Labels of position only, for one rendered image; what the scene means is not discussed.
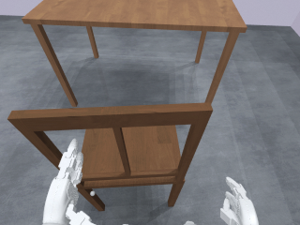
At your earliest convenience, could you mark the chair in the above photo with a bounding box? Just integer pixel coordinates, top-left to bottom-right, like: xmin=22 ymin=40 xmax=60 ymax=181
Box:
xmin=7 ymin=102 xmax=213 ymax=212

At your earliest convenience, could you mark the right robot hand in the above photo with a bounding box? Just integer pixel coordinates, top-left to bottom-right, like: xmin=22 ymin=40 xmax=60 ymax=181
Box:
xmin=220 ymin=176 xmax=259 ymax=225

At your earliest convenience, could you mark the left robot hand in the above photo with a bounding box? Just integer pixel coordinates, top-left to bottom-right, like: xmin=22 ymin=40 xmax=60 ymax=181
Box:
xmin=42 ymin=139 xmax=96 ymax=225

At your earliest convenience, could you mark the table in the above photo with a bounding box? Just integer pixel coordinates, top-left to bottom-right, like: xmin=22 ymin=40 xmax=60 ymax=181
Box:
xmin=22 ymin=0 xmax=248 ymax=107

